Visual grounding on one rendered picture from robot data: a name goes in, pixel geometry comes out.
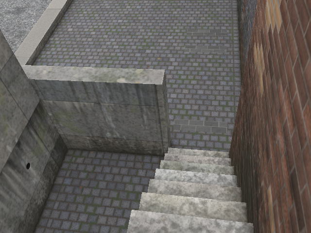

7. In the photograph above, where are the stairs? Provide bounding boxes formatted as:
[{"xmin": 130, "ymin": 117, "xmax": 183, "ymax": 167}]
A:
[{"xmin": 126, "ymin": 148, "xmax": 254, "ymax": 233}]

